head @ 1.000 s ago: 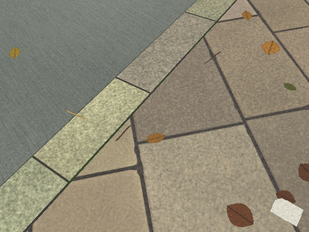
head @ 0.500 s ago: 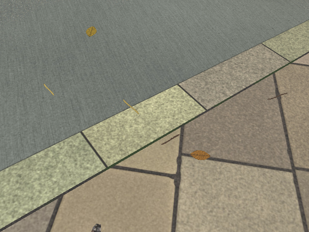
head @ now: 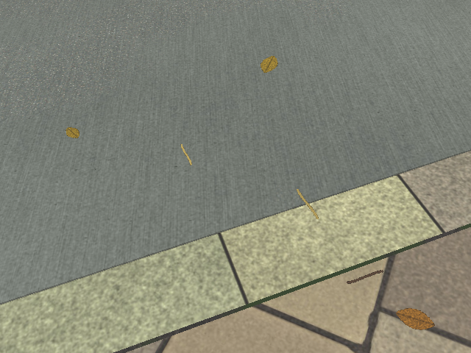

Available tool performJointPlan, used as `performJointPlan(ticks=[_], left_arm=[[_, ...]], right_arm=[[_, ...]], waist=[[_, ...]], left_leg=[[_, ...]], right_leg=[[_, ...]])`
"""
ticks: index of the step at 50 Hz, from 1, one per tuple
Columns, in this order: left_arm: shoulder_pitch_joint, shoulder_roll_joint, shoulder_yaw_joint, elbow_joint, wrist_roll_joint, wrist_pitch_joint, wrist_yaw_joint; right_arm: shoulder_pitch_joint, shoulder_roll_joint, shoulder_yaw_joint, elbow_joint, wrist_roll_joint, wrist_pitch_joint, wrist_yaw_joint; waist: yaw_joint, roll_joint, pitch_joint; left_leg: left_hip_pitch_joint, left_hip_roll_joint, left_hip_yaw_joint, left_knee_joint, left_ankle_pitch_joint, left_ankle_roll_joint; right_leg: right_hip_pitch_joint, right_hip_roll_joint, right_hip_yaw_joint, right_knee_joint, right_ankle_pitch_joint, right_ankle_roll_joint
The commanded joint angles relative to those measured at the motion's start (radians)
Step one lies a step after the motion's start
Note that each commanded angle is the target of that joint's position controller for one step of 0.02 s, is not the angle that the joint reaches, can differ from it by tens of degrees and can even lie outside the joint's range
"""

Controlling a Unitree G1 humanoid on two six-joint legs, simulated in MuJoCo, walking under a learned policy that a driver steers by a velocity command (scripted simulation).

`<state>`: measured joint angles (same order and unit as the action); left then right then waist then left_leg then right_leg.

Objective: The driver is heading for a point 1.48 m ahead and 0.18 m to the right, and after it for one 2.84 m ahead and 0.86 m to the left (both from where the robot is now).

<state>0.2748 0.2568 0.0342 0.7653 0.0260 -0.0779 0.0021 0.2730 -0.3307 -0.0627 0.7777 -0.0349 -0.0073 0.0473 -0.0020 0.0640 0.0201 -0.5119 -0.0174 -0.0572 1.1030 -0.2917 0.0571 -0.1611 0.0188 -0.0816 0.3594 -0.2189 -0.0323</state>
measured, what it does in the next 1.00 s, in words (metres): walks ahead: left foot, then right foot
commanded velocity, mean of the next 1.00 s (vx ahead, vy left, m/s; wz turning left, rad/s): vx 0.49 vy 0.00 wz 0.11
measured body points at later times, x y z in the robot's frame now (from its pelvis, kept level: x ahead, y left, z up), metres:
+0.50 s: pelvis +0.27 +0.06 +0.00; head +0.29 +0.07 +0.45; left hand +0.33 +0.32 -0.14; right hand +0.34 -0.21 -0.12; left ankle +0.26 +0.11 -0.74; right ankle +0.29 -0.10 -0.67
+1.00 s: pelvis +0.55 +0.03 +0.00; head +0.57 +0.02 +0.44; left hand +0.60 +0.30 -0.13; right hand +0.61 -0.23 -0.15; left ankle +0.48 +0.16 -0.66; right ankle +0.59 -0.03 -0.74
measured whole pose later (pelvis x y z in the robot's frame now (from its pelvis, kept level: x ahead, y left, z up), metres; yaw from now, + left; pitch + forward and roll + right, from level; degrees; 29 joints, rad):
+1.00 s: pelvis +0.55 +0.03 +0.00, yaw +5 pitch -1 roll +0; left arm 0.26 0.24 0.04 0.92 0.02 -0.07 -0.01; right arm 0.28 -0.25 -0.03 0.95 -0.03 -0.06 0.01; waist -0.01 0.03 0.06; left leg -0.42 0.03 -0.02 1.13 -0.30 0.07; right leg -0.22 0.06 -0.11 0.40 -0.17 -0.09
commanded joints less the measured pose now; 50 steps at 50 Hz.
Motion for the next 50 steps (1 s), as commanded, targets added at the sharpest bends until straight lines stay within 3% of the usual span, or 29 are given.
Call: performJointPlan(ticks=[1,6,9,11,12,13,14,15,16,17,18,20,21,25,30,35,38,40,41,42,43,44,45,46,47,48,50], left_arm=[[0.06,0.113,0.027,-0.011,-0.007,-0.033,-0.01],[0.086,0.113,0.022,0.039,-0.012,-0.03,-0.017],[0.15,0.149,0.028,0.085,-0.016,-0.022,-0.012],[0.164,0.171,0.031,0.109,-0.016,-0.01,-0.008],[0.167,0.181,0.031,0.119,-0.015,-0.003,-0.006],[0.171,0.175,0.027,0.126,-0.018,0.004,-0.004],[0.173,0.146,0.014,0.104,-0.02,0.004,-0.004],[0.257,0.02,-0.014,0.054,-0.038,0.004,-0.022],[0.188,0.144,0.021,0.064,-0.015,0.011,-0.008],[0.114,0.148,0.027,0.041,-0.02,0.009,-0.008],[0.085,0.117,0.016,0.039,-0.022,0.001,-0.012],[0.119,0.091,0.013,0.068,-0.001,0.025,-0.019],[0.147,0.074,0.011,0.077,0.004,0.037,-0.025],[0.029,0.065,0.014,0.053,0.014,0.055,-0.04],[-0.164,0.046,0.004,-0.005,0.005,0.05,-0.043],[-0.305,0.051,-0.004,-0.052,0.001,0.042,-0.04],[-0.284,0.065,0.001,-0.055,0.002,0.032,-0.034],[-0.102,0.092,0.018,0.005,0.004,0.022,-0.018],[0.077,0.122,0.033,0.064,0.015,0.011,-0.006],[0.231,0.221,0.06,0.091,0.041,0.007,0.008],[0.234,0.26,0.073,0.103,0.018,0.019,-0.001],[0.122,0.21,0.064,0.087,-0.013,0.025,-0.009],[0.031,0.144,0.047,0.074,-0.018,0.022,-0.012],[-0.006,0.093,0.034,0.079,-0.012,0.015,-0.013],[-0.018,0.06,0.023,0.095,-0.013,0.007,-0.013],[-0.013,0.064,0.022,0.106,-0.011,0.001,-0.01],[0.039,0.066,0.024,0.138,-0.016,-0.017,-0.013]], right_arm=[[-0.027,-0.021,0.0,-0.069,-0.006,-0.004,0.015],[-0.225,0.021,0.033,-0.127,-0.007,-0.018,0.031],[-0.282,0.013,0.04,-0.14,-0.009,-0.02,0.029],[-0.252,-0.007,0.035,-0.128,-0.015,-0.025,0.014],[-0.175,-0.021,0.028,-0.101,-0.018,-0.031,0.006],[-0.028,-0.041,0.017,-0.047,-0.025,-0.041,-0.005],[0.13,-0.1,-0.003,-0.005,-0.041,-0.047,-0.019],[0.188,-0.208,-0.03,-0.002,-0.045,-0.044,-0.034],[0.183,-0.191,-0.034,-0.004,0.01,-0.035,-0.039],[0.1,-0.149,-0.023,0.007,0.019,-0.037,-0.043],[0.051,-0.088,-0.008,0.009,0.016,-0.045,-0.041],[-0.006,-0.024,0.012,0.022,0.019,-0.058,-0.04],[0.0,-0.027,0.013,0.027,0.017,-0.066,-0.038],[0.059,-0.039,0.006,0.078,0.029,-0.085,-0.039],[0.135,-0.032,0.011,0.131,0.029,-0.084,-0.038],[0.218,-0.044,0.013,0.188,0.018,-0.08,-0.049],[0.201,-0.062,0.011,0.206,0.012,-0.076,-0.06],[0.171,-0.08,0.007,0.212,0.009,-0.072,-0.063],[0.158,-0.074,0.01,0.209,0.013,-0.071,-0.062],[0.191,-0.009,0.029,0.171,0.034,-0.076,-0.057],[0.269,0.017,0.026,0.179,0.047,-0.077,-0.051],[0.194,-0.057,0.007,0.174,0.02,-0.073,-0.055],[0.124,-0.041,0.008,0.156,0.018,-0.078,-0.049],[0.096,-0.014,0.012,0.152,0.021,-0.078,-0.045],[0.079,0.0,0.013,0.148,0.009,-0.065,-0.04],[0.123,0.022,0.018,0.161,0.001,-0.051,-0.033],[0.105,0.036,0.02,0.161,-0.005,-0.035,-0.025]], waist=[[0.006,-0.162,0.018],[0.029,-0.164,0.05],[0.038,-0.159,0.058],[0.013,-0.16,0.034],[-0.024,-0.16,-0.014],[-0.089,-0.134,-0.098],[-0.149,-0.081,-0.206],[-0.104,0.171,-0.352],[-0.133,0.076,-0.358],[-0.087,0.03,-0.19],[-0.058,-0.004,-0.098],[0.013,-0.013,-0.032],[0.026,0.024,-0.041],[0.021,-0.007,0.025],[-0.019,-0.013,0.064],[-0.058,-0.01,0.091],[-0.025,-0.005,0.08],[0.058,0.0,-0.019],[0.133,-0.026,-0.117],[0.16,-0.156,-0.253],[0.109,-0.332,-0.354],[0.076,-0.169,-0.21],[0.05,-0.112,-0.084],[0.023,-0.08,-0.013],[-0.006,-0.085,0.023],[-0.026,-0.135,0.009],[-0.032,-0.122,0.014]], left_leg=[[-0.184,0.032,-0.043,-0.009,0.072,-0.012],[-0.085,0.03,0.065,-0.359,0.228,-0.021],[-0.005,0.028,0.117,-0.479,0.206,0.011],[0.064,-0.003,0.141,-0.528,0.136,0.046],[0.161,-0.033,0.153,-0.564,0.113,0.066],[0.352,-0.058,0.161,-0.625,0.14,0.092],[0.604,0.08,0.016,-0.631,0.066,0.131],[0.907,0.419,-0.497,-0.689,0.003,0.257],[0.848,0.43,-0.634,-0.779,0.075,0.272],[0.73,0.373,-0.444,-0.784,0.156,0.242],[0.598,0.327,-0.333,-0.813,0.261,0.215],[0.438,0.233,-0.185,-0.873,0.339,0.144],[0.402,0.238,-0.166,-0.89,0.381,0.158],[0.392,0.205,-0.098,-0.977,0.368,0.171],[0.446,0.177,-0.03,-0.991,0.433,0.149],[0.567,0.211,-0.016,-0.96,0.535,0.14],[0.632,0.234,-0.002,-0.877,0.742,0.122],[0.626,0.209,0.029,-0.655,0.988,0.094],[0.521,0.168,0.063,-0.445,0.892,0.074],[0.249,0.085,0.11,-0.109,0.503,0.044],[-0.01,-0.1,0.069,0.191,-0.214,0.021],[-0.098,-0.025,-0.034,0.243,-0.164,0.037],[-0.108,0.019,-0.023,0.205,-0.083,0.039],[-0.077,0.059,-0.01,0.134,-0.036,0.039],[-0.03,0.086,-0.008,0.074,-0.008,0.035],[0.02,0.088,0.004,0.05,0.002,0.022],[0.02,0.093,0.023,0.021,0.021,0.004]], right_leg=[[0.103,-0.264,0.189,-0.196,0.286,-0.129],[0.054,-0.211,0.034,-0.218,0.383,-0.114],[0.107,-0.255,0.041,-0.203,0.457,-0.113],[0.178,-0.271,0.03,-0.105,0.692,-0.104],[0.201,-0.263,0.013,0.011,0.827,-0.094],[0.162,-0.23,-0.024,0.195,0.844,-0.075],[-0.011,-0.198,-0.038,0.442,0.581,-0.059],[-0.385,-0.03,-0.054,0.829,-0.163,-0.013],[-0.468,-0.004,0.094,0.954,-0.292,-0.023],[-0.52,-0.058,0.122,0.947,-0.203,-0.034],[-0.496,-0.088,0.117,0.882,-0.143,-0.036],[-0.388,-0.125,0.11,0.782,-0.096,-0.024],[-0.344,-0.12,0.103,0.765,-0.094,-0.016],[-0.438,-0.138,0.075,0.674,0.01,0.015],[-0.498,-0.13,0.044,0.451,0.176,0.031],[-0.483,-0.088,0.013,0.28,0.201,-0.007],[-0.401,-0.048,-0.001,0.216,0.104,-0.053],[-0.165,0.019,-0.026,0.16,0.051,-0.092],[0.076,-0.005,0.004,0.118,0.088,-0.123],[0.371,-0.263,0.317,0.1,-0.019,-0.195],[0.506,-0.45,0.771,-0.047,-0.017,-0.31],[0.383,-0.406,0.685,-0.074,-0.062,-0.284],[0.237,-0.373,0.542,-0.102,-0.045,-0.265],[0.124,-0.324,0.44,-0.145,0.02,-0.229],[0.046,-0.262,0.352,-0.171,0.077,-0.18],[0.011,-0.26,0.311,-0.183,0.131,-0.182],[-0.007,-0.243,0.261,-0.204,0.227,-0.192]])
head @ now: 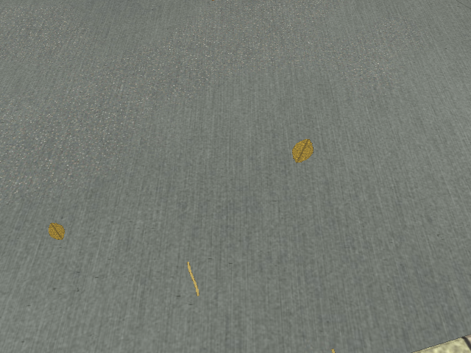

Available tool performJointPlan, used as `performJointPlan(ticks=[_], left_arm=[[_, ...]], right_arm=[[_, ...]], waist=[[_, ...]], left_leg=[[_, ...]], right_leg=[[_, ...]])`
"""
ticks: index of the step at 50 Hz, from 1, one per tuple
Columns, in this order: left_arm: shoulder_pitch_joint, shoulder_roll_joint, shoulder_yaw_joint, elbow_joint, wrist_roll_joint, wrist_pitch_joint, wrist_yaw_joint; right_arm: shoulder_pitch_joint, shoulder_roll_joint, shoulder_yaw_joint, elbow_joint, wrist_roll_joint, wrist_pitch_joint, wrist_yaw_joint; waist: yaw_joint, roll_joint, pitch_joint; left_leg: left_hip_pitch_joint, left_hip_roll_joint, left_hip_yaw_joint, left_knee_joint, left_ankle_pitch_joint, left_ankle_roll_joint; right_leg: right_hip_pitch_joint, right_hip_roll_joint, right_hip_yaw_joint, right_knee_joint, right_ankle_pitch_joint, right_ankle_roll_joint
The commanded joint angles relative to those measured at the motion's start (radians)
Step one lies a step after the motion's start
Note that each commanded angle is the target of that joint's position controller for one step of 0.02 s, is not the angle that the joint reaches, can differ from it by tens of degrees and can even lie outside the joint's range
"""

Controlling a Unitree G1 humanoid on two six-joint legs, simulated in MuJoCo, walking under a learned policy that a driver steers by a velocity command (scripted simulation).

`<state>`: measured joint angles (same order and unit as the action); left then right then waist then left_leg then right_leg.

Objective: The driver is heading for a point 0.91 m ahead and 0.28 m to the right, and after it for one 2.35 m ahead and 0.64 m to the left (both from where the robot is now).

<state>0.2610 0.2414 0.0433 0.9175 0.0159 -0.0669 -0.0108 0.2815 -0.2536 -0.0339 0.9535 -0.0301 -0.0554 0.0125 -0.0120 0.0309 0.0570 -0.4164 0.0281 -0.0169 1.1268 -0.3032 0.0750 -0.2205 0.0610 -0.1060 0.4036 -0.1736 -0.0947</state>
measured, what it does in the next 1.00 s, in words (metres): walks ahead, turning right: left foot, then right foot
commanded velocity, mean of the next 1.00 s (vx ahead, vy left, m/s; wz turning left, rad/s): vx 0.50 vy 0.00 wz -0.32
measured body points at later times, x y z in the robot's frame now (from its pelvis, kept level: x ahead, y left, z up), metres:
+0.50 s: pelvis +0.27 +0.05 +0.00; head +0.30 +0.06 +0.45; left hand +0.28 +0.31 -0.15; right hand +0.37 -0.21 -0.12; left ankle +0.32 +0.12 -0.74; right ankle +0.16 -0.07 -0.65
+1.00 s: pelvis +0.51 -0.03 -0.02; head +0.54 -0.05 +0.43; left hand +0.74 +0.16 -0.14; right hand +0.43 -0.27 -0.16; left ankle +0.40 +0.13 -0.64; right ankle +0.55 -0.09 -0.74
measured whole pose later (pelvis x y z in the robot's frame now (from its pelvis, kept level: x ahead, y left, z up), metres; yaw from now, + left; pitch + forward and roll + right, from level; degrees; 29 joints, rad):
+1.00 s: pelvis +0.51 -0.03 -0.02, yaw -23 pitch +0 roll +0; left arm 0.12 0.25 0.07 0.86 0.03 -0.02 -0.02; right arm 0.32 -0.22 -0.05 0.94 -0.01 -0.07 0.00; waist -0.02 0.00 0.08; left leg -0.26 0.07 0.10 1.20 -0.43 0.00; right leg -0.38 0.09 -0.11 0.59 -0.23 -0.15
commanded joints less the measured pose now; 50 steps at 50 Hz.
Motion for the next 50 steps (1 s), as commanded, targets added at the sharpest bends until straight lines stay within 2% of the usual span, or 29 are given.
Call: performJointPlan(ticks=[1,4,7,10,13,15,16,17,18,19,20,21,22,23,24,25,27,30,35,39,40,42,44,45,46,47,48,49,50], left_arm=[[0.066,0.094,0.018,-0.004,-0.007,-0.033,0.0],[0.121,0.099,0.017,0.026,-0.009,-0.034,0.001],[0.16,0.094,0.013,0.047,-0.011,-0.032,0.001],[0.209,0.101,0.013,0.071,-0.007,-0.031,0.006],[0.244,0.103,0.012,0.095,0.002,-0.024,0.015],[0.226,0.118,0.016,0.099,0.007,-0.019,0.022],[0.203,0.128,0.019,0.096,0.009,-0.017,0.024],[0.183,0.134,0.02,0.093,0.006,-0.014,0.023],[0.172,0.12,0.015,0.084,-0.001,-0.016,0.019],[0.201,0.046,-0.005,0.039,-0.028,-0.02,0.012],[0.283,0.028,-0.001,0.046,-0.041,-0.012,0.017],[0.212,0.116,0.023,0.054,-0.017,0.001,0.024],[0.149,0.093,0.023,0.042,-0.013,0.0,0.017],[0.129,0.062,0.021,0.041,-0.012,0.004,0.012],[0.118,0.056,0.025,0.037,0.004,0.016,0.005],[0.134,0.039,0.024,0.041,0.013,0.031,-0.004],[0.113,0.021,0.026,0.028,0.013,0.05,-0.015],[0.012,0.019,0.027,-0.012,0.013,0.063,-0.026],[-0.17,0.002,0.012,-0.085,0.012,0.059,-0.043],[-0.274,0.009,0.004,-0.135,0.019,0.057,-0.051],[-0.28,0.014,0.006,-0.142,0.021,0.056,-0.052],[-0.25,0.028,0.014,-0.14,0.023,0.057,-0.048],[-0.12,0.057,0.031,-0.107,0.023,0.053,-0.038],[0.008,0.08,0.047,-0.069,0.026,0.043,-0.029],[0.155,0.164,0.078,-0.031,0.04,0.037,-0.014],[0.118,0.281,0.104,-0.05,0.033,0.042,-0.004],[0.157,0.271,0.101,-0.054,0.006,0.057,0.001],[0.089,0.236,0.091,-0.048,0.0,0.059,0.009],[0.038,0.179,0.078,-0.052,-0.006,0.054,0.01]], right_arm=[[0.064,-0.039,-0.009,-0.024,-0.008,0.016,0.013],[-0.081,-0.04,-0.007,-0.071,-0.007,0.02,0.019],[-0.199,-0.021,0.004,-0.107,0.001,0.015,0.022],[-0.286,-0.018,0.01,-0.132,0.006,0.012,0.021],[-0.34,-0.036,0.006,-0.157,0.004,0.007,0.017],[-0.318,-0.05,-0.001,-0.161,0.004,-0.003,0.013],[-0.258,-0.062,-0.008,-0.145,0.004,-0.011,0.008],[-0.137,-0.077,-0.018,-0.107,0.001,-0.021,0.0],[0.034,-0.117,-0.036,-0.054,-0.014,-0.034,-0.012],[0.183,-0.218,-0.061,-0.043,-0.043,-0.041,-0.028],[0.177,-0.253,-0.076,-0.037,-0.019,-0.022,-0.021],[0.07,-0.172,-0.058,-0.063,-0.001,-0.012,-0.016],[-0.016,-0.104,-0.04,-0.078,0.005,-0.017,-0.014],[-0.053,-0.065,-0.031,-0.078,0.003,-0.024,-0.013],[-0.054,-0.046,-0.025,-0.066,0.007,-0.033,-0.019],[-0.047,-0.041,-0.023,-0.057,0.008,-0.04,-0.022],[-0.009,-0.046,-0.026,-0.041,0.016,-0.059,-0.023],[0.033,-0.056,-0.03,-0.023,0.016,-0.068,-0.026],[0.084,-0.058,-0.028,-0.001,0.012,-0.066,-0.03],[0.153,-0.083,-0.034,0.024,0.01,-0.054,-0.04],[0.161,-0.088,-0.036,0.028,0.008,-0.048,-0.043],[0.151,-0.11,-0.042,0.027,0.005,-0.035,-0.049],[0.14,-0.143,-0.052,0.022,0.004,-0.016,-0.05],[0.129,-0.152,-0.055,0.013,0.008,-0.006,-0.045],[0.117,-0.136,-0.05,-0.015,0.01,-0.005,-0.04],[0.146,-0.011,-0.028,-0.092,0.016,-0.014,-0.015],[-0.006,-0.104,-0.044,-0.127,0.01,-0.029,-0.011],[-0.056,-0.092,-0.039,-0.15,0.024,-0.044,-0.006],[-0.034,-0.091,-0.038,-0.136,0.025,-0.053,-0.01]], waist=[[-0.023,-0.079,-0.015],[0.002,-0.077,0.025],[0.03,-0.084,0.035],[0.058,-0.093,0.038],[0.069,-0.095,0.051],[0.044,-0.098,0.043],[0.013,-0.102,0.017],[-0.039,-0.088,-0.044],[-0.105,-0.047,-0.148],[-0.129,0.094,-0.301],[-0.088,0.24,-0.397],[-0.059,0.065,-0.247],[-0.037,0.021,-0.121],[-0.013,0.013,-0.058],[0.007,0.036,-0.027],[0.025,0.048,-0.023],[0.037,0.04,-0.025],[0.034,0.036,0.003],[0.004,0.032,0.044],[-0.025,0.032,0.055],[-0.022,0.035,0.054],[0.003,0.057,0.024],[0.059,0.072,-0.055],[0.116,0.049,-0.127],[0.181,-0.041,-0.219],[0.091,-0.275,-0.273],[0.15,-0.098,-0.277],[0.111,-0.07,-0.135],[0.063,-0.01,-0.067]], left_leg=[[-0.106,0.058,-0.007,-0.032,0.061,-0.024],[-0.208,0.082,0.026,-0.168,0.172,-0.051],[-0.196,0.069,0.059,-0.349,0.269,-0.063],[-0.17,0.044,0.085,-0.469,0.315,-0.055],[-0.174,0.032,0.077,-0.528,0.268,-0.031],[-0.125,0.011,0.071,-0.57,0.192,-0.011],[-0.037,-0.013,0.075,-0.599,0.149,0.002],[0.117,-0.042,0.088,-0.657,0.149,0.018],[0.366,0.0,0.048,-0.689,0.18,0.048],[0.663,0.281,-0.277,-0.72,0.056,0.113],[0.758,0.44,-0.616,-0.844,-0.004,0.197],[0.621,0.391,-0.509,-0.863,-0.069,0.166],[0.476,0.348,-0.372,-0.9,-0.035,0.142],[0.374,0.303,-0.262,-0.939,0.039,0.106],[0.313,0.268,-0.178,-0.956,0.109,0.08],[0.283,0.249,-0.119,-0.966,0.152,0.064],[0.279,0.24,-0.048,-0.981,0.242,0.064],[0.302,0.229,0.047,-1.001,0.302,0.064],[0.336,0.203,0.173,-0.995,0.413,0.056],[0.452,0.24,0.229,-0.954,0.536,0.052],[0.485,0.248,0.243,-0.926,0.602,0.049],[0.529,0.254,0.278,-0.818,0.876,0.04],[0.544,0.256,0.294,-0.587,1.07,0.037],[0.478,0.248,0.304,-0.382,0.99,0.022],[0.271,0.217,0.307,-0.082,0.688,-0.014],[-0.209,-0.005,0.239,0.281,-0.255,-0.081],[-0.33,-0.022,0.015,0.334,-0.214,-0.076],[-0.375,0.041,-0.004,0.277,-0.091,-0.064],[-0.311,0.074,-0.002,0.175,-0.02,-0.062]], right_leg=[[0.057,-0.277,0.264,-0.267,0.171,-0.13],[0.092,-0.251,0.207,-0.299,0.215,-0.123],[0.113,-0.223,0.157,-0.296,0.27,-0.102],[0.172,-0.234,0.141,-0.281,0.321,-0.097],[0.263,-0.274,0.163,-0.237,0.399,-0.099],[0.302,-0.291,0.184,-0.17,0.512,-0.092],[0.299,-0.286,0.184,-0.102,0.62,-0.08],[0.276,-0.26,0.171,0.032,0.694,-0.066],[0.16,-0.209,0.138,0.232,0.594,-0.046],[-0.107,-0.117,0.086,0.559,0.205,-0.01],[-0.328,0.01,0.087,0.802,-0.354,0.002],[-0.387,-0.067,0.161,0.855,-0.291,-0.01],[-0.387,-0.104,0.165,0.831,-0.206,-0.01],[-0.354,-0.134,0.161,0.787,-0.155,-0.006],[-0.328,-0.152,0.16,0.756,-0.132,0.001],[-0.303,-0.157,0.152,0.749,-0.115,0.011],[-0.32,-0.159,0.14,0.746,-0.074,0.022],[-0.422,-0.176,0.122,0.699,0.028,0.037],[-0.433,-0.157,0.059,0.426,0.173,0.044],[-0.409,-0.13,-0.012,0.286,0.138,0.004],[-0.398,-0.119,-0.023,0.265,0.104,-0.011],[-0.32,-0.066,-0.059,0.241,0.009,-0.05],[-0.173,0.006,-0.08,0.213,-0.093,-0.096],[-0.004,0.036,-0.066,0.137,-0.073,-0.125],[0.239,-0.085,0.131,0.061,-0.151,-0.179],[0.535,-0.383,0.682,-0.016,-0.128,-0.339],[0.519,-0.396,0.809,-0.131,-0.137,-0.339],[0.404,-0.382,0.647,-0.148,-0.065,-0.302],[0.273,-0.337,0.552,-0.162,0.073,-0.257]])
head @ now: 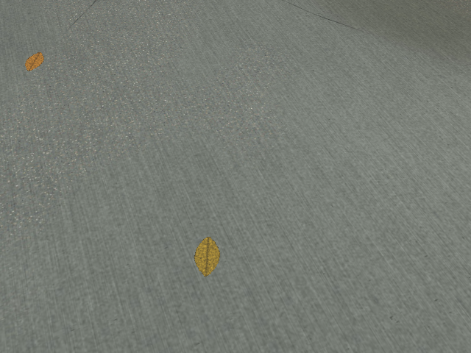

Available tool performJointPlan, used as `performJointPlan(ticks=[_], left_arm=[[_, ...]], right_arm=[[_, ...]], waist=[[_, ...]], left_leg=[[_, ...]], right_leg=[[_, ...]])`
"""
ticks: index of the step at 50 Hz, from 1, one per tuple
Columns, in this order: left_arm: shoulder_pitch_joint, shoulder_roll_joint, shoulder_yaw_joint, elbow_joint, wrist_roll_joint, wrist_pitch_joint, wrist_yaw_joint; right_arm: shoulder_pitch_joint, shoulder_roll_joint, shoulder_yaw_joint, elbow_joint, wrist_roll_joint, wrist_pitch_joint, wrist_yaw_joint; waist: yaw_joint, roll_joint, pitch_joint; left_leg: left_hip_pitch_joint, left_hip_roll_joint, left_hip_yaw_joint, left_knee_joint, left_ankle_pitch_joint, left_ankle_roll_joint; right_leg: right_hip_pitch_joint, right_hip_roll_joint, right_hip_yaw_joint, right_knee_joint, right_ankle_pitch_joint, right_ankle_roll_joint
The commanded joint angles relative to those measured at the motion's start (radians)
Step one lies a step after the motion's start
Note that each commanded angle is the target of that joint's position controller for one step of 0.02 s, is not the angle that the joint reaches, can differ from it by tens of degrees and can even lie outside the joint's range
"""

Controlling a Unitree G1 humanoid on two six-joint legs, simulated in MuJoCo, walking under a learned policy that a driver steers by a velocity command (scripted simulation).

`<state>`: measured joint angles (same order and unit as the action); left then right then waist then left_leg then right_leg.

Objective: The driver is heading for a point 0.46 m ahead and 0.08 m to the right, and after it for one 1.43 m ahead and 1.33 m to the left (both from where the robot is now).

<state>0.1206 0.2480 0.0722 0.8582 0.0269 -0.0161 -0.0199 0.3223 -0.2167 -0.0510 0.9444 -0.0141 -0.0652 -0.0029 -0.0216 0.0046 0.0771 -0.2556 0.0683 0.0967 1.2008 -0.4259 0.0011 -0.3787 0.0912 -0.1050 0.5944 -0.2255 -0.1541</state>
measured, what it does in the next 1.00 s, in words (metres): walks ahead: left foot, then right foot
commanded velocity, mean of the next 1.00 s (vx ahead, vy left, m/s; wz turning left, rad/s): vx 0.50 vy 0.00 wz -0.16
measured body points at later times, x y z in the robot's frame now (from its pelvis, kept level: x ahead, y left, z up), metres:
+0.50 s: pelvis +0.29 +0.02 +0.00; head +0.32 +0.01 +0.45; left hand +0.33 +0.30 -0.13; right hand +0.43 -0.27 -0.09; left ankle +0.41 +0.09 -0.72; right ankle +0.08 -0.03 -0.68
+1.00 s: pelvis +0.51 -0.07 +0.02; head +0.53 -0.09 +0.46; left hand +0.72 +0.15 -0.07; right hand +0.49 -0.34 -0.13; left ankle +0.44 +0.07 -0.66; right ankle +0.55 -0.17 -0.72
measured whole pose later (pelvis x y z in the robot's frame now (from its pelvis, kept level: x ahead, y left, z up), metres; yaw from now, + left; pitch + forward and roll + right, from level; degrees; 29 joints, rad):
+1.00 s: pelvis +0.51 -0.07 +0.02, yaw -6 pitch +1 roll +1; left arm 0.12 0.23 0.01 0.73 0.04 -0.08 0.01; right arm 0.39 -0.28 -0.07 0.87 -0.01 -0.03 0.02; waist -0.06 0.02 0.01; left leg -0.31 -0.06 -0.07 0.94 -0.43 0.07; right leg -0.33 0.00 -0.03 0.51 -0.20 -0.04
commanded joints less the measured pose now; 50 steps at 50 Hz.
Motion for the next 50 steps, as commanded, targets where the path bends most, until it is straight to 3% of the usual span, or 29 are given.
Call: performJointPlan(ticks=[1,3,6,12,17,19,20,21,22,23,24,25,26,27,29,32,37,41,44,45,46,47,48,49,50], left_arm=[[0.135,0.143,0.04,0.0,-0.021,-0.006,0.022],[0.119,0.114,0.027,-0.005,-0.03,-0.028,0.024],[0.178,0.152,0.034,0.006,-0.031,-0.048,0.02],[0.31,0.159,0.033,0.016,-0.026,-0.042,0.02],[0.373,0.169,0.032,0.019,-0.013,-0.038,0.033],[0.349,0.186,0.036,0.008,-0.01,-0.038,0.041],[0.309,0.198,0.038,-0.004,-0.009,-0.04,0.042],[0.278,0.212,0.041,-0.014,-0.008,-0.044,0.038],[0.264,0.211,0.039,-0.011,-0.014,-0.052,0.03],[0.287,0.148,0.021,-0.024,-0.02,-0.062,0.022],[0.429,0.05,0.003,-0.03,-0.049,-0.064,0.018],[0.453,0.118,0.007,-0.002,-0.016,-0.059,0.023],[0.368,0.128,0.009,-0.008,-0.003,-0.054,0.02],[0.276,0.122,0.003,-0.029,0.007,-0.055,0.013],[0.225,0.11,-0.002,-0.058,0.025,-0.046,0.0],[0.205,0.08,-0.017,-0.073,0.03,-0.035,-0.008],[-0.016,0.051,-0.05,-0.152,0.014,-0.036,-0.014],[-0.089,0.077,-0.05,-0.184,-0.002,-0.046,-0.001],[0.013,0.099,-0.038,-0.163,0.0,-0.064,0.013],[0.104,0.138,-0.024,-0.14,0.01,-0.077,0.025],[0.253,0.217,-0.004,-0.132,0.033,-0.086,0.04],[0.27,0.306,0.02,-0.121,0.026,-0.066,0.044],[0.216,0.224,0.009,-0.131,0.019,-0.054,0.041],[0.158,0.143,-0.011,-0.146,0.009,-0.057,0.035],[0.13,0.105,-0.02,-0.145,0.008,-0.063,0.031]], right_arm=[[-0.061,-0.126,-0.023,-0.115,-0.005,-0.035,0.002],[-0.024,-0.111,-0.021,-0.113,-0.033,0.004,0.005],[-0.083,-0.092,-0.016,-0.145,-0.035,0.034,0.015],[-0.315,-0.103,-0.008,-0.232,-0.026,0.036,0.022],[-0.445,-0.109,0.007,-0.296,-0.016,0.019,0.03],[-0.416,-0.128,0.006,-0.303,-0.012,0.009,0.028],[-0.35,-0.143,0.001,-0.288,-0.009,0.004,0.023],[-0.247,-0.169,-0.01,-0.257,-0.008,-0.002,0.014],[-0.094,-0.191,-0.021,-0.211,-0.012,-0.013,0.003],[0.057,-0.241,-0.034,-0.193,-0.033,-0.022,-0.013],[0.106,-0.336,-0.055,-0.18,-0.054,-0.016,-0.014],[0.062,-0.286,-0.053,-0.168,-0.023,-0.002,-0.001],[-0.039,-0.199,-0.035,-0.188,-0.01,0.001,0.005],[-0.084,-0.146,-0.021,-0.187,-0.008,-0.002,0.012],[-0.079,-0.128,-0.011,-0.156,-0.005,-0.01,0.011],[-0.011,-0.149,-0.016,-0.114,0.008,-0.024,0.018],[0.042,-0.183,-0.034,-0.093,0.009,-0.008,0.014],[0.082,-0.209,-0.048,-0.091,0.004,-0.001,0.022],[0.055,-0.22,-0.057,-0.106,0.006,0.006,0.014],[0.054,-0.194,-0.052,-0.114,0.008,0.001,0.014],[0.036,-0.119,-0.032,-0.15,0.018,-0.008,0.016],[0.09,-0.083,-0.024,-0.188,0.031,-0.002,0.014],[0.106,-0.151,-0.036,-0.156,0.003,0.018,0.008],[0.073,-0.152,-0.04,-0.146,-0.006,0.024,0.018],[0.054,-0.13,-0.038,-0.146,-0.006,0.028,0.027]], waist=[[0.034,0.035,-0.058],[-0.005,0.015,-0.08],[-0.001,-0.007,-0.067],[0.086,-0.056,-0.033],[0.127,-0.074,-0.024],[0.098,-0.087,-0.026],[0.059,-0.093,-0.04],[0.014,-0.09,-0.087],[-0.06,-0.044,-0.169],[-0.11,0.026,-0.292],[-0.043,0.264,-0.393],[-0.014,0.218,-0.348],[0.008,0.095,-0.183],[0.005,0.02,-0.109],[0.035,0.076,-0.076],[0.049,0.092,-0.104],[0.004,0.1,-0.043],[-0.02,0.09,-0.064],[0.045,0.064,-0.083],[0.082,0.015,-0.13],[0.148,-0.133,-0.249],[0.111,-0.33,-0.259],[0.074,-0.185,-0.169],[0.055,-0.095,-0.091],[0.04,-0.08,-0.058]], left_leg=[[-0.405,0.053,-0.12,0.036,0.12,0.003],[-0.306,0.06,-0.123,-0.037,0.124,-0.024],[-0.337,0.053,-0.098,-0.138,0.182,-0.054],[-0.457,0.021,-0.1,-0.387,0.373,-0.063],[-0.44,-0.033,-0.097,-0.548,0.388,-0.036],[-0.344,-0.049,-0.111,-0.622,0.358,-0.013],[-0.227,-0.069,-0.109,-0.664,0.322,0.004],[-0.072,-0.1,-0.097,-0.681,0.281,0.022],[0.111,-0.094,-0.08,-0.742,0.324,0.05],[0.331,0.077,-0.249,-0.761,0.181,0.099],[0.55,0.335,-0.735,-0.85,0.123,0.231],[0.474,0.339,-0.923,-0.927,0.032,0.274],[0.333,0.294,-0.767,-0.936,0.003,0.267],[0.232,0.234,-0.625,-0.945,0.093,0.248],[0.144,0.145,-0.474,-0.965,0.317,0.217],[0.12,0.11,-0.403,-0.967,0.536,0.24],[0.017,0.067,-0.358,-1.03,0.378,0.229],[0.026,0.076,-0.391,-0.967,0.413,0.199],[-0.014,0.054,-0.428,-0.84,0.364,0.156],[-0.069,0.0,-0.401,-0.711,0.346,0.127],[-0.158,-0.077,-0.292,-0.43,0.2,0.093],[-0.398,-0.188,-0.16,-0.233,-0.131,0.075],[-0.444,-0.098,-0.176,-0.111,-0.1,0.084],[-0.441,-0.066,-0.186,-0.09,-0.01,0.084],[-0.419,-0.039,-0.18,-0.101,0.05,0.072]], right_leg=[[0.344,-0.312,0.465,-0.358,0.241,-0.164],[0.265,-0.254,0.381,-0.366,0.368,-0.146],[0.231,-0.212,0.347,-0.382,0.405,-0.135],[0.332,-0.194,0.391,-0.373,0.397,-0.084],[0.429,-0.212,0.44,-0.303,0.508,-0.077],[0.425,-0.224,0.466,-0.266,0.551,-0.051],[0.385,-0.216,0.461,-0.228,0.613,-0.028],[0.347,-0.196,0.455,-0.138,0.719,-0.005],[0.322,-0.151,0.396,0.032,0.747,0.015],[0.207,-0.099,0.344,0.279,0.519,0.034],[-0.082,0.075,0.244,0.579,-0.192,0.077],[-0.181,0.04,0.265,0.691,-0.277,0.066],[-0.215,-0.011,0.26,0.708,-0.19,0.069],[-0.214,-0.046,0.241,0.654,-0.135,0.073],[-0.174,-0.103,0.196,0.55,-0.106,0.094],[-0.145,-0.117,0.149,0.456,-0.115,0.133],[-0.108,-0.129,0.1,0.143,0.031,0.181],[-0.007,-0.097,0.094,0.019,0.082,0.185],[0.185,-0.081,0.108,-0.127,0.065,0.165],[0.329,-0.128,0.161,-0.174,0.028,0.14],[0.501,-0.363,0.39,-0.251,-0.179,0.089],[0.569,-0.533,0.742,-0.394,-0.397,0.003],[0.471,-0.523,0.751,-0.394,-0.47,-0.02],[0.394,-0.466,0.626,-0.395,-0.379,-0.008],[0.34,-0.42,0.495,-0.41,-0.204,0.007]])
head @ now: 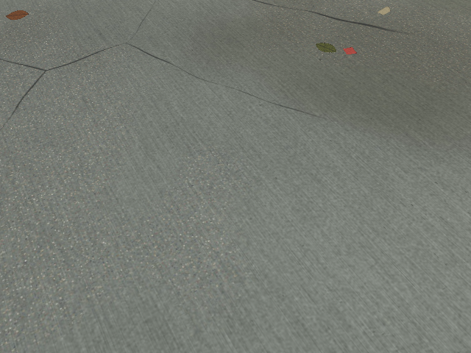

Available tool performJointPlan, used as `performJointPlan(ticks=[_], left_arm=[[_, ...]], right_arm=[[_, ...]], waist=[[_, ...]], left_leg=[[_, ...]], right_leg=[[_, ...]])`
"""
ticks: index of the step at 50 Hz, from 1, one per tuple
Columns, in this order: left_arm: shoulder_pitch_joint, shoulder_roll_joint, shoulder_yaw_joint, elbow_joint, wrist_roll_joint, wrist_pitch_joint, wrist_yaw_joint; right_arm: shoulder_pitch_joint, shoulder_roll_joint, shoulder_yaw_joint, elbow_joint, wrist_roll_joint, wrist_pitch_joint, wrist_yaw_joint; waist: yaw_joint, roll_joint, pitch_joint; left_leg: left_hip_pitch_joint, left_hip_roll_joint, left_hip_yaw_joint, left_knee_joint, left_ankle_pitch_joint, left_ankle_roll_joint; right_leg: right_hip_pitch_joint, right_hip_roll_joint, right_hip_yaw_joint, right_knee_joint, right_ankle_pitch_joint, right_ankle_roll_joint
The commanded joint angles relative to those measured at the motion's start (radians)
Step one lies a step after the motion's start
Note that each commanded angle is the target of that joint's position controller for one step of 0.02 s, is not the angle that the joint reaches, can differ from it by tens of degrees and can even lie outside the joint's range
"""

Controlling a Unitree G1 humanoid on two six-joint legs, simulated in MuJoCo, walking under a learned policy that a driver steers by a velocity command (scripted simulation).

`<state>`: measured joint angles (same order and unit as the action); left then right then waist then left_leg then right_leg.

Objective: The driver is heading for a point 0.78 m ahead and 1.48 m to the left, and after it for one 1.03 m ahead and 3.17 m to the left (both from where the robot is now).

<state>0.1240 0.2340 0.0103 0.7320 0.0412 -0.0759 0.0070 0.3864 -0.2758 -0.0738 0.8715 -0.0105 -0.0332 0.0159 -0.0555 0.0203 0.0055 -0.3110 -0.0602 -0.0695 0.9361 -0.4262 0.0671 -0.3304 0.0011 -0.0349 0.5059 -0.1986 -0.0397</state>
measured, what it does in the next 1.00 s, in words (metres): walks ahead, turning left: left foot, then right foot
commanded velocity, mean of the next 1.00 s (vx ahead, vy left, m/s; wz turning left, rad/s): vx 0.49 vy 0.00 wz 0.57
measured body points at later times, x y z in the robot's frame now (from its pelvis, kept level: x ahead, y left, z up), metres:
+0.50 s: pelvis +0.24 +0.07 -0.02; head +0.28 +0.08 +0.43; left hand +0.17 +0.32 -0.15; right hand +0.50 -0.12 -0.12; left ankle +0.29 +0.13 -0.74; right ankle +0.11 -0.11 -0.64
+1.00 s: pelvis +0.51 +0.14 -0.02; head +0.55 +0.15 +0.43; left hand +0.56 +0.46 -0.09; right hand +0.67 -0.11 -0.14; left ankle +0.31 +0.13 -0.69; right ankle +0.65 +0.11 -0.74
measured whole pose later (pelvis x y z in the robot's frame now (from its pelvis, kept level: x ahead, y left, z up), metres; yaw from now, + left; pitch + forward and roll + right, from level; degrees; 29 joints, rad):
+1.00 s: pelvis +0.51 +0.14 -0.02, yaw +37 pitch +1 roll +1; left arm 0.05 0.26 0.01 0.66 0.04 -0.07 0.00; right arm 0.42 -0.31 -0.08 0.81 0.01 -0.03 -0.01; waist -0.09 0.01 0.05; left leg -0.15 -0.16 -0.18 0.88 -0.53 0.07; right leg -0.47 0.00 -0.02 0.58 -0.12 -0.03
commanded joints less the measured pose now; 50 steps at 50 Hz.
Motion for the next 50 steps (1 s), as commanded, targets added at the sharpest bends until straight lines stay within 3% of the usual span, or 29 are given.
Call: performJointPlan(ticks=[1,3,6,11,15,18,19,20,21,22,23,24,25,26,27,29,32,36,42,44,46,47,48,49,50], left_arm=[[0.124,0.102,0.037,-0.013,-0.008,-0.01,0.006],[0.148,0.102,0.039,0.007,-0.014,-0.025,0.006],[0.198,0.113,0.048,0.035,-0.024,-0.037,0.003],[0.227,0.117,0.054,0.068,-0.021,-0.031,0.001],[0.273,0.156,0.066,0.098,-0.021,-0.023,0.006],[0.295,0.19,0.072,0.12,-0.02,-0.005,0.014],[0.299,0.209,0.076,0.125,-0.019,0.005,0.016],[0.298,0.221,0.078,0.125,-0.021,0.015,0.018],[0.286,0.217,0.075,0.11,-0.019,0.019,0.017],[0.325,0.105,0.049,0.048,-0.026,0.015,0.002],[0.251,0.145,0.058,-0.006,-0.019,0.005,-0.007],[0.133,0.165,0.062,-0.031,-0.017,0.0,-0.011],[0.137,0.145,0.051,-0.03,-0.026,-0.011,-0.012],[0.158,0.139,0.051,-0.011,-0.021,-0.01,-0.01],[0.184,0.137,0.051,-0.006,-0.003,0.005,-0.01],[0.216,0.127,0.05,0.002,0.012,0.039,-0.017],[0.14,0.105,0.046,-0.027,0.009,0.056,-0.023],[-0.032,0.104,0.042,-0.079,0.005,0.054,-0.025],[-0.194,0.108,0.029,-0.141,-0.01,0.033,-0.035],[-0.157,0.127,0.032,-0.141,-0.013,0.025,-0.032],[0.007,0.163,0.048,-0.091,-0.011,0.012,-0.011],[0.129,0.19,0.057,-0.067,-0.001,-0.006,0.003],[0.28,0.266,0.072,-0.066,0.018,-0.014,0.021],[0.237,0.33,0.086,-0.082,0.01,0.004,0.016],[0.191,0.237,0.074,-0.092,-0.018,0.019,0.01]], right_arm=[[-0.028,-0.066,-0.016,-0.076,-0.017,0.004,0.015],[-0.051,-0.056,-0.014,-0.088,-0.026,0.02,0.029],[-0.133,-0.044,-0.01,-0.123,-0.025,0.033,0.042],[-0.299,-0.022,0.01,-0.185,-0.024,0.033,0.063],[-0.408,-0.023,0.023,-0.233,-0.028,0.03,0.075],[-0.388,-0.043,0.017,-0.24,-0.035,0.031,0.063],[-0.327,-0.058,0.009,-0.226,-0.037,0.028,0.055],[-0.209,-0.079,-0.004,-0.194,-0.04,0.019,0.046],[-0.036,-0.123,-0.027,-0.138,-0.05,0.012,0.03],[0.007,-0.241,-0.057,-0.138,-0.049,0.013,0.013],[0.018,-0.29,-0.068,-0.169,-0.015,0.024,0.007],[0.0,-0.264,-0.064,-0.147,-0.004,0.031,-0.002],[-0.049,-0.208,-0.049,-0.138,0.003,0.029,-0.009],[-0.095,-0.165,-0.036,-0.14,0.001,0.022,-0.012],[-0.13,-0.14,-0.027,-0.143,0.008,0.015,-0.014],[-0.137,-0.123,-0.02,-0.148,0.011,-0.005,-0.008],[-0.084,-0.15,-0.028,-0.131,0.009,-0.017,-0.005],[0.005,-0.149,-0.03,-0.111,0.01,-0.017,-0.007],[0.092,-0.169,-0.035,-0.098,-0.002,-0.015,-0.022],[0.063,-0.184,-0.038,-0.108,-0.005,-0.015,-0.029],[0.009,-0.195,-0.04,-0.117,-0.003,-0.016,-0.028],[-0.008,-0.184,-0.037,-0.118,0.013,-0.023,-0.02],[0.01,-0.102,-0.014,-0.155,0.03,-0.03,-0.019],[0.159,-0.067,-0.01,-0.173,0.049,-0.017,-0.032],[0.149,-0.151,-0.023,-0.129,0.001,0.006,-0.043]], waist=[[0.066,-0.12,0.022],[0.059,-0.138,0.013],[0.059,-0.111,0.004],[0.08,-0.111,0.053],[0.104,-0.105,0.082],[0.083,-0.122,0.047],[0.053,-0.129,0.004],[0.002,-0.119,-0.068],[-0.077,-0.063,-0.166],[-0.043,0.146,-0.276],[-0.06,0.157,-0.355],[-0.068,0.039,-0.211],[-0.023,0.009,-0.089],[0.028,-0.026,-0.028],[0.068,-0.016,-0.008],[0.094,0.0,-0.034],[0.079,0.007,-0.008],[0.016,0.032,0.034],[-0.039,0.044,0.036],[-0.008,0.057,0.031],[0.069,0.05,-0.018],[0.137,0.007,-0.088],[0.174,-0.102,-0.251],[0.084,-0.323,-0.369],[0.061,-0.148,-0.292]], left_leg=[[-0.351,0.107,0.0,0.155,0.083,-0.006],[-0.346,0.114,0.018,0.172,0.144,-0.025],[-0.412,0.123,0.027,0.173,0.214,-0.045],[-0.406,0.128,0.078,-0.053,0.366,-0.053],[-0.32,0.111,0.157,-0.242,0.357,-0.004],[-0.208,0.04,0.219,-0.305,0.228,0.057],[-0.13,0.0,0.232,-0.32,0.177,0.082],[0.014,-0.037,0.226,-0.366,0.167,0.111],[0.267,-0.017,0.153,-0.425,0.18,0.15],[0.588,0.284,-0.283,-0.455,0.058,0.249],[0.665,0.426,-0.723,-0.619,0.139,0.345],[0.593,0.382,-0.552,-0.64,0.22,0.311],[0.436,0.352,-0.42,-0.647,0.334,0.281],[0.311,0.289,-0.327,-0.66,0.442,0.235],[0.221,0.24,-0.263,-0.672,0.522,0.217],[0.156,0.198,-0.211,-0.686,0.607,0.217],[0.121,0.166,-0.198,-0.723,0.544,0.211],[0.186,0.156,-0.235,-0.731,0.488,0.183],[0.305,0.178,-0.291,-0.637,0.642,0.164],[0.29,0.187,-0.32,-0.597,0.675,0.134],[0.231,0.131,-0.299,-0.431,0.892,0.074],[0.166,0.061,-0.249,-0.24,0.874,0.038],[0.021,0.001,-0.168,0.048,0.495,0.005],[-0.198,-0.145,-0.059,0.284,-0.227,-0.019],[-0.232,-0.04,-0.063,0.359,-0.149,-0.016]], right_leg=[[0.272,-0.295,0.33,-0.331,-0.118,-0.094],[0.267,-0.258,0.21,-0.333,0.081,-0.085],[0.308,-0.262,0.108,-0.332,0.274,-0.099],[0.294,-0.235,-0.044,-0.348,0.326,-0.094],[0.335,-0.261,-0.116,-0.326,0.399,-0.078],[0.41,-0.271,-0.177,-0.172,0.773,-0.057],[0.425,-0.272,-0.192,-0.052,0.91,-0.055],[0.394,-0.267,-0.204,0.127,0.921,-0.049],[0.241,-0.245,-0.219,0.385,0.731,-0.02],[-0.147,-0.139,-0.212,0.729,-0.001,0.031],[-0.362,0.014,-0.025,0.929,-0.361,0.061],[-0.463,-0.051,0.066,0.928,-0.251,0.049],[-0.436,-0.092,0.057,0.841,-0.158,0.044],[-0.364,-0.121,0.059,0.747,-0.13,0.045],[-0.293,-0.132,0.063,0.699,-0.13,0.056],[-0.224,-0.129,0.053,0.653,-0.129,0.076],[-0.27,-0.122,0.037,0.547,-0.039,0.096],[-0.363,-0.105,0.046,0.356,0.109,0.106],[-0.334,-0.038,0.05,0.146,0.15,0.083],[-0.221,-0.019,0.064,0.076,0.111,0.061],[0.032,0.039,0.043,-0.002,0.066,0.027],[0.228,-0.012,0.07,-0.072,0.168,-0.002],[0.485,-0.277,0.29,-0.046,0.273,-0.053],[0.615,-0.522,0.661,-0.085,0.54,-0.192],[0.499,-0.471,0.627,-0.07,0.553,-0.195]])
